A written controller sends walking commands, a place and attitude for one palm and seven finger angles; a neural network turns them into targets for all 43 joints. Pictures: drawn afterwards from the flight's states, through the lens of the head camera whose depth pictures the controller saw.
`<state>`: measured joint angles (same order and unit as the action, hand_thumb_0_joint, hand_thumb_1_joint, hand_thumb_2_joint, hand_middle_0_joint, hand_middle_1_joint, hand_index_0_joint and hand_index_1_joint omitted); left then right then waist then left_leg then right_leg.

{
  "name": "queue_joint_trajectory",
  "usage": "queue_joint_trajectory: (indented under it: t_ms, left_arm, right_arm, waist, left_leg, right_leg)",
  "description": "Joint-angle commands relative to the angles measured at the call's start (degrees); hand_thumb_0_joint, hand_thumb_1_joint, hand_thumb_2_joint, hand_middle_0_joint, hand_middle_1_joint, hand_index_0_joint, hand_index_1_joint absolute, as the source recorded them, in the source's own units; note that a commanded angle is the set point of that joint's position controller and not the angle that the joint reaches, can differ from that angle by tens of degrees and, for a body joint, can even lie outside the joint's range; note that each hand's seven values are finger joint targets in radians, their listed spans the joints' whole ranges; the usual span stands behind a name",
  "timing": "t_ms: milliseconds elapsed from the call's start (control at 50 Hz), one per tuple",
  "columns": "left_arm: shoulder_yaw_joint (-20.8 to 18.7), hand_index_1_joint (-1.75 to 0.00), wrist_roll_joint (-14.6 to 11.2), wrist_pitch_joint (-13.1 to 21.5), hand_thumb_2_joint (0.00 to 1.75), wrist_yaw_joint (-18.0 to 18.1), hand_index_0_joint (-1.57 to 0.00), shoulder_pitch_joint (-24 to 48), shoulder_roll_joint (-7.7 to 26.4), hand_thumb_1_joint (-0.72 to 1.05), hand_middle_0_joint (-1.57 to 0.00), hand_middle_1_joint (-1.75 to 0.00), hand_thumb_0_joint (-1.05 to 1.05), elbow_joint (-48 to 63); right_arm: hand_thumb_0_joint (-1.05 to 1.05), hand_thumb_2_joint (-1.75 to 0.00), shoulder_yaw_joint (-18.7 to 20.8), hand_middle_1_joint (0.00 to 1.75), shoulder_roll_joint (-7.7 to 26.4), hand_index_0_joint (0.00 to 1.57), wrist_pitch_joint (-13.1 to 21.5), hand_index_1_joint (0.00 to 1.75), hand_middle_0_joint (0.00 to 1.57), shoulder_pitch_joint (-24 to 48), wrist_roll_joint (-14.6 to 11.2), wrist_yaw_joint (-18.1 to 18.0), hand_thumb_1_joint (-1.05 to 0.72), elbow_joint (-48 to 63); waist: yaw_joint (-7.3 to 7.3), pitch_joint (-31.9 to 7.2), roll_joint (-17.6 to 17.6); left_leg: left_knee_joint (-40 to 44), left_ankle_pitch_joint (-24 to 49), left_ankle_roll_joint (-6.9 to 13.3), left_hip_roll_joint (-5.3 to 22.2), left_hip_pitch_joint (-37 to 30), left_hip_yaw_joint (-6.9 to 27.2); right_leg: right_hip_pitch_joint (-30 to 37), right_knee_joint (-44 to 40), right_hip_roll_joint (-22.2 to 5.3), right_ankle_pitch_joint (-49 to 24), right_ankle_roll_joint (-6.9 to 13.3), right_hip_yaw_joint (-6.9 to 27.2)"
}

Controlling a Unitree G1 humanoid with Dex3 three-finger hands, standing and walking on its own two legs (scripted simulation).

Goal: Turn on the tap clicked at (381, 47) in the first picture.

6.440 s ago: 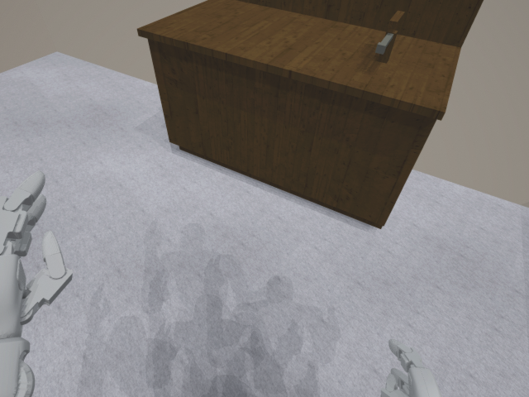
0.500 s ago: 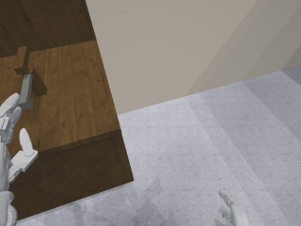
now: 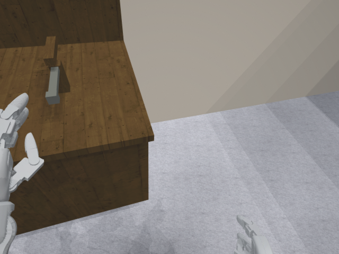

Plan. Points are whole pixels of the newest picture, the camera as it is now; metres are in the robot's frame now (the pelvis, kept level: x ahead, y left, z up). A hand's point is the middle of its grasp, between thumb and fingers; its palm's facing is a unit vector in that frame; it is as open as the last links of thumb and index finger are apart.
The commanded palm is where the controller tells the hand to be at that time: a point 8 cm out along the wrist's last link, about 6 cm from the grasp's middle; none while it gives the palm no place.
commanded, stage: come to a stop and stand still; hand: left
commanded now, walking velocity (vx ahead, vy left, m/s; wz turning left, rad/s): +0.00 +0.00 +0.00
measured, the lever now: (52, 97) +0.47 +0.38 +0.06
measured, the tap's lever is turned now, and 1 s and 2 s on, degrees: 0 0 0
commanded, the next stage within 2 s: look again from close up in 0.74 s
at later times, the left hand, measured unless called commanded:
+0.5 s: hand (48, 142) +0.26 +0.25 +0.17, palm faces +0.40 -0.85 -0.35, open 7.4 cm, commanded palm +0.19 +0.28 +0.18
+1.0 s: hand (44, 148) +0.25 +0.26 +0.16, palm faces +0.43 -0.83 -0.35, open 7.4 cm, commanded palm +0.19 +0.29 +0.18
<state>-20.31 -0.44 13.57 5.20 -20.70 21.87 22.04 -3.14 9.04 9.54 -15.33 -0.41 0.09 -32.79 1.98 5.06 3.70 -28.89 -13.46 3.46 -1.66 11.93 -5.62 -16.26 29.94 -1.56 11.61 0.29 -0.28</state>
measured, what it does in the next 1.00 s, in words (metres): stands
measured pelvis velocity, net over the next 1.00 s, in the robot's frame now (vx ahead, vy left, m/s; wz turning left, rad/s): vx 0.04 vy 0.00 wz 0.04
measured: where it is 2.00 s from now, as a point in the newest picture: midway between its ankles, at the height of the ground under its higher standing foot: outside the picture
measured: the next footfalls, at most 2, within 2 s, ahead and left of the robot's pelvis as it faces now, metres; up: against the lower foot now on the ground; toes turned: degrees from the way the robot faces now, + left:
none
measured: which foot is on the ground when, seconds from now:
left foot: down 0.00-1.00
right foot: down 0.00-1.00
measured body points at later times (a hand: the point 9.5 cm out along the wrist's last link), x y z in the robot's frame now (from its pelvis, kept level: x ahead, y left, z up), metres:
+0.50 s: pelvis +0.04 +0.00 +0.01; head +0.06 +0.03 +0.46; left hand +0.23 +0.30 +0.18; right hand +0.23 -0.21 -0.05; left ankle +0.03 +0.08 -0.73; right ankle +0.07 -0.12 -0.73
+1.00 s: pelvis +0.04 +0.00 +0.01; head +0.05 +0.02 +0.46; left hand +0.22 +0.30 +0.18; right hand +0.22 -0.21 -0.06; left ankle +0.03 +0.08 -0.73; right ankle +0.07 -0.12 -0.73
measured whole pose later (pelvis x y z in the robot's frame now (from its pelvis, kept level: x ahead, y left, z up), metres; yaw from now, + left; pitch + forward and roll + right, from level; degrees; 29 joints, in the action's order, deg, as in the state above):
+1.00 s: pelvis +0.04 +0.00 +0.01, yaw +2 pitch -1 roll -1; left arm -18.7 -2.0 10.8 6.5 -23.3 19.8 23.6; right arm -2.1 10.7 4.8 -12.4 0.3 -2.4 -32.4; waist 1.6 1.7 1.3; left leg -23.0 -12.7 2.7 -1.4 9.9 -2.5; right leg -11.4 19.6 0.6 7.7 -0.3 0.1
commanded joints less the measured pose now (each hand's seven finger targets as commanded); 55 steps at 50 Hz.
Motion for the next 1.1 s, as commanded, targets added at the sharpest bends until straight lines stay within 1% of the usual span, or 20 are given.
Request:
queue_joint_trajectory:
  t_ms: [0,40,100,140,160,220,240,300,340,400,520,540,580,700,740,760,860,1000,1040,1080]
  left_arm:
    - [-4.8,-0.3,-0.3,4.3,0.9,1.0,-0.2,9.9,7.2,0.9,-0.2,-0.3,0.0,13.2]
    - [-2.5,-0.3,0.0,4.0,0.9,0.6,-0.2,11.1,5.4,0.9,-0.2,-0.3,0.0,13.4]
    - [-1.3,-0.3,0.5,3.3,0.9,0.8,-0.2,11.1,4.5,0.9,-0.2,-0.3,0.0,11.1]
    - [-3.0,-0.3,0.6,3.1,0.9,1.0,-0.2,11.3,6.5,0.9,-0.2,-0.3,0.0,11.1]
    - [-2.6,-0.3,0.6,3.2,0.9,1.1,-0.2,11.5,5.8,0.9,-0.2,-0.3,0.0,10.9]
    - [-3.5,-0.3,0.2,3.2,0.9,1.2,-0.2,10.1,6.6,0.9,-0.2,-0.3,0.0,11.8]
    - [-4.6,-0.3,0.1,3.2,0.9,1.1,-0.2,10.1,7.8,0.9,-0.2,-0.3,0.0,12.6]
    - [-4.5,-0.3,-0.7,3.1,0.9,1.1,-0.2,6.9,7.2,0.9,-0.2,-0.3,0.0,13.9]
    - [-5.1,-0.3,-1.0,3.0,0.9,1.0,-0.2,5.5,7.8,0.9,-0.2,-0.3,0.0,14.9]
    - [-5.3,-0.3,-1.5,2.8,0.9,1.2,-0.2,2.4,7.8,0.9,-0.2,-0.3,0.0,15.6]
    - [-5.6,-0.3,-2.0,2.2,0.9,1.6,-0.2,0.7,7.8,0.9,-0.2,-0.3,0.0,14.4]
    - [-6.1,-0.3,-2.0,2.2,0.9,1.6,-0.2,1.3,8.6,0.9,-0.2,-0.3,0.0,15.1]
    - [-4.7,-0.3,-2.0,2.1,0.9,1.6,-0.2,1.9,7.5,0.9,-0.2,-0.3,0.0,15.3]
    - [-4.6,-0.3,-2.0,1.7,0.9,2.0,-0.2,1.9,7.7,0.9,-0.2,-0.3,0.0,14.7]
    - [-5.0,-0.3,-2.0,1.5,0.9,1.9,-0.2,2.3,8.3,0.9,-0.2,-0.3,0.0,14.8]
    - [-4.8,-0.3,-1.9,1.5,0.9,2.0,-0.2,2.4,8.0,0.9,-0.2,-0.3,0.0,14.7]
    - [-4.3,-0.3,-1.9,1.3,0.9,2.0,-0.2,2.7,7.8,0.9,-0.2,-0.3,0.0,14.4]
    - [-4.1,-0.3,-1.9,1.0,0.9,2.0,-0.2,1.8,7.4,0.9,-0.2,-0.3,0.0,14.2]
    - [-4.6,-0.3,-1.8,1.0,0.9,2.0,-0.2,2.4,8.0,0.9,-0.2,-0.3,0.0,14.2]
    - [-4.0,-0.3,-1.6,1.1,0.9,2.0,-0.2,2.2,7.3,0.9,-0.2,-0.3,0.0,14.7]
  right_arm:
    - [0.0,-0.9,3.7,0.3,8.8,0.2,4.5,0.3,0.2,7.1,0.3,-0.5,-0.9,9.1]
    - [0.0,-0.9,3.6,0.3,8.7,0.2,4.7,0.3,0.2,7.4,0.4,-0.5,-0.9,8.7]
    - [0.0,-0.9,3.6,0.3,8.9,0.2,4.2,0.3,0.2,6.7,0.5,-0.6,-0.9,8.1]
    - [0.0,-0.9,3.5,0.3,8.7,0.2,3.8,0.3,0.2,7.3,0.8,-0.9,-0.9,8.2]
    - [0.0,-0.9,3.5,0.3,8.8,0.2,3.6,0.3,0.2,6.8,0.9,-1.0,-0.9,8.1]
    - [0.0,-0.9,3.7,0.3,8.8,0.2,2.9,0.3,0.2,7.0,0.9,-1.1,-0.9,8.8]
    - [0.0,-0.9,3.7,0.3,8.6,0.2,2.7,0.3,0.2,7.5,1.1,-1.2,-0.9,9.0]
    - [0.0,-0.9,4.0,0.3,8.8,0.2,2.1,0.3,0.2,7.2,1.1,-1.3,-0.9,9.5]
    - [0.0,-0.9,4.0,0.3,8.8,0.2,1.9,0.3,0.2,7.6,1.2,-1.4,-0.9,9.8]
    - [0.0,-0.9,4.3,0.3,9.0,0.2,1.2,0.3,0.2,7.3,1.0,-1.5,-0.9,10.1]
    - [0.0,-0.9,4.6,0.3,9.4,0.2,-0.1,0.3,0.2,7.4,0.8,-2.3,-0.9,10.0]
    - [0.0,-0.9,4.5,0.3,9.3,0.2,-0.2,0.3,0.2,8.0,0.9,-2.5,-0.9,10.1]
    - [0.0,-0.9,4.6,0.3,9.5,0.2,-0.3,0.3,0.2,7.8,0.8,-2.6,-0.9,10.0]
    - [0.0,-0.9,4.6,0.3,9.5,0.2,-0.8,0.3,0.2,7.8,0.8,-3.0,-0.9,9.9]
    - [0.0,-0.9,4.5,0.3,9.4,0.2,-0.9,0.3,0.2,8.3,0.9,-3.1,-0.9,9.9]
    - [0.0,-0.9,4.4,0.3,9.4,0.2,-1.1,0.3,0.2,8.0,1.0,-3.1,-0.9,9.7]
    - [0.0,-0.9,4.4,0.3,9.4,0.2,-1.3,0.3,0.2,8.0,0.9,-3.3,-0.9,9.7]
    - [0.0,-0.9,4.6,0.3,9.4,0.2,-1.6,0.3,0.2,7.7,0.7,-3.3,-0.9,9.8]
    - [0.0,-0.9,4.5,0.3,9.4,0.2,-1.5,0.3,0.2,8.2,0.7,-3.4,-0.9,9.7]
    - [0.0,-0.9,4.6,0.3,9.6,0.2,-1.6,0.3,0.2,7.7,0.7,-3.3,-0.9,9.6]
  waist:
    - [0.28,-6.1,-8.2]
    - [-0.11,-5.2,-8.4]
    - [-0.05,-5.4,-8.0]
    - [0.07,-5.4,-8.7]
    - [-0.09,-5.6,-8.1]
    - [0.05,-8.2,-6.2]
    - [-0.04,-8.4,-6.9]
    - [0.0,-12.2,-6.5]
    - [-0.17,-12.4,-8.2]
    - [-0.18,-14.4,-7.6]
    - [-0.36,-13.6,-5.9]
    - [-0.41,-13.5,-5.9]
    - [-0.46,-13.3,-7.5]
    - [-0.39,-12.4,-5.9]
    - [-0.46,-11.1,-7.2]
    - [-0.45,-11.4,-6.1]
    - [-0.49,-10.5,-7.3]
    - [-0.36,-11.4,-6.5]
    - [-0.4,-10.2,-7.3]
    - [-0.41,-11.1,-7.8]
  left_leg:
    - [14.5,-16.1,-1.0,7.6,11.3,7.9]
    - [14.4,-15.7,-1.7,6.6,8.1,7.5]
    - [15.7,-15.2,-2.0,7.1,8.3,8.8]
    - [15.4,-12.5,-2.5,6.5,5.8,8.1]
    - [15.5,-11.2,-2.7,6.5,6.3,8.8]
    - [13.1,-3.5,-3.2,5.1,4.4,7.4]
    - [12.6,-0.8,-3.6,4.5,2.9,6.7]
    - [9.8,8.5,-4.0,3.7,0.6,5.9]
    - [9.2,12.2,-4.7,3.3,-0.7,5.6]
    - [8.0,16.7,-4.9,3.6,-1.8,5.4]
    - [8.1,14.0,-4.5,3.4,-0.9,5.4]
    - [8.0,14.1,-4.7,3.1,-1.5,5.2]
    - [8.7,12.9,-4.6,3.2,-0.8,5.5]
    - [9.8,9.4,-4.2,3.0,-0.1,5.7]
    - [10.2,8.2,-4.3,2.7,-0.1,5.4]
    - [10.4,7.6,-4.2,3.0,0.7,5.9]
    - [11.8,5.8,-4.3,3.1,1.4,6.2]
    - [12.1,6.0,-4.2,3.2,2.2,6.4]
    - [12.6,4.8,-4.6,3.1,2.4,6.4]
    - [12.7,5.0,-4.4,3.6,3.1,7.0]
  right_leg:
    - [11.4,-3.9,1.0,4.4,0.8,2.4]
    - [7.8,-6.4,1.6,5.9,0.8,3.8]
    - [8.5,-6.0,2.5,4.0,0.4,3.3]
    - [6.9,-7.6,2.7,2.9,0.4,4.1]
    - [7.8,-7.6,2.5,1.8,0.4,3.5]
    - [10.1,-8.8,2.1,-3.4,0.5,3.8]
    - [9.2,-9.3,2.1,-4.7,0.7,4.1]
    - [12.1,-8.7,1.5,-12.4,0.9,3.7]
    - [11.5,-8.4,1.5,-15.2,1.1,3.5]
    - [12.8,-7.5,1.2,-19.3,0.9,2.6]
    - [12.8,-8.7,0.7,-19.1,0.7,3.2]
    - [12.0,-9.1,0.8,-19.1,0.8,3.5]
    - [12.6,-9.0,0.8,-17.4,0.7,3.0]
    - [12.4,-10.5,1.0,-14.0,0.5,2.9]
    - [10.9,-11.5,1.0,-12.6,0.5,3.3]
    - [12.1,-11.3,0.9,-12.3,0.4,2.7]
    - [11.7,-11.5,1.3,-10.0,0.1,2.3]
    - [13.5,-10.3,1.7,-11.1,0.0,1.7]
    - [12.1,-10.7,1.8,-9.4,-0.1,1.8]
    - [13.6,-9.6,1.9,-10.2,0.0,1.5]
